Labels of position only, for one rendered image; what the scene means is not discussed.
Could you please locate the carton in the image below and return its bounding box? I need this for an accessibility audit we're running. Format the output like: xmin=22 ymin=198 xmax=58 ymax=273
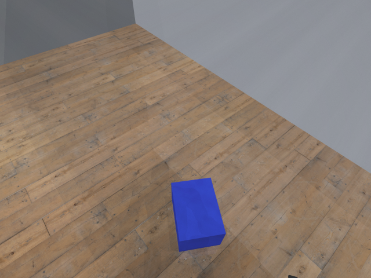
xmin=171 ymin=178 xmax=226 ymax=252

